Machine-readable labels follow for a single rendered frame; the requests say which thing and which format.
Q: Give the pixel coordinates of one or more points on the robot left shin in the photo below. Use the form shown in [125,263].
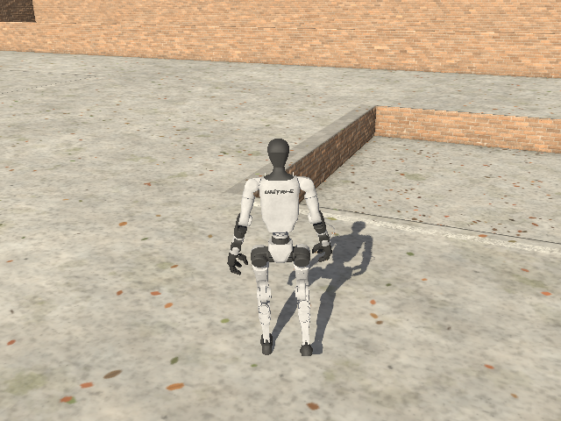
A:
[264,316]

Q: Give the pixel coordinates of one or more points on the right robot hand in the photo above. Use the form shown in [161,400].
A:
[321,249]

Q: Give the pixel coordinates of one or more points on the robot right forearm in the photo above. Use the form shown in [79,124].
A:
[321,232]

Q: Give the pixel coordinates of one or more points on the robot left upper arm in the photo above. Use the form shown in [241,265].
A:
[252,185]

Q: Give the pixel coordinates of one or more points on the left robot hand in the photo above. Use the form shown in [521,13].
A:
[232,262]

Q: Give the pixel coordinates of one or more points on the robot left forearm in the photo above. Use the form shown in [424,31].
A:
[238,237]

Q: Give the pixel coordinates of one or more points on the robot shin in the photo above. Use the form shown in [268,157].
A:
[264,316]
[304,316]

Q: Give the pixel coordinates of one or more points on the robot right upper arm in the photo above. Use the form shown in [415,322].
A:
[307,185]

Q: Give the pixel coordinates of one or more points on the robot right shin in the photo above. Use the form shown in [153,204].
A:
[304,316]

